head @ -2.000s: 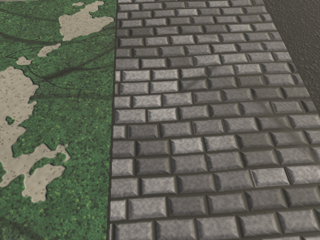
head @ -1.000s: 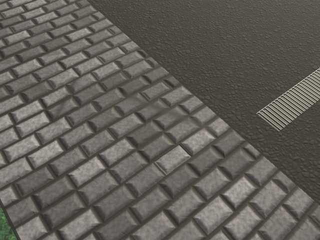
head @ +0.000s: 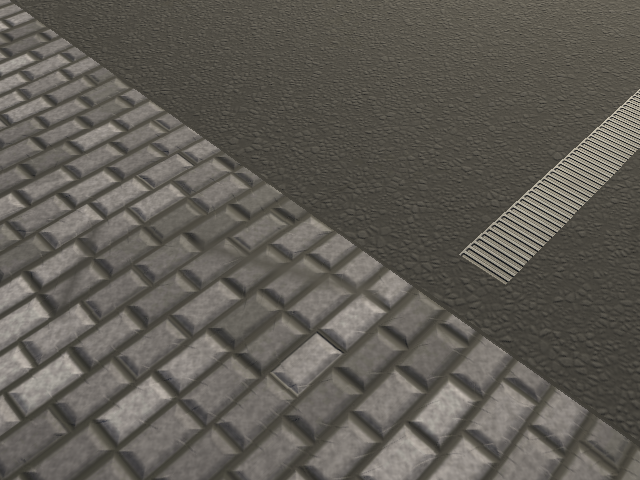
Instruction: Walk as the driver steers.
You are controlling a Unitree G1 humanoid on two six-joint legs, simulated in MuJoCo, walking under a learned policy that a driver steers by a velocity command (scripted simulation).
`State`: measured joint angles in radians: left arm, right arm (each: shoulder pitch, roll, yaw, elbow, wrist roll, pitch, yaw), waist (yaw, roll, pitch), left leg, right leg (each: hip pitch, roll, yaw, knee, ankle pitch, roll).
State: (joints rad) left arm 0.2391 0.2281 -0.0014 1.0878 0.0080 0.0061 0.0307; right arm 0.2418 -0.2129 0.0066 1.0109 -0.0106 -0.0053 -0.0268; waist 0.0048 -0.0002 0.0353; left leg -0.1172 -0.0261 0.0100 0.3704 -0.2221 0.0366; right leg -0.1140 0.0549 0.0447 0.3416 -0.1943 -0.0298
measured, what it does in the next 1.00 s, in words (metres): steps on the spot: right foot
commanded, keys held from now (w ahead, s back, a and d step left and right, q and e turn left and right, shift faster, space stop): no key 0.60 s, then w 0.40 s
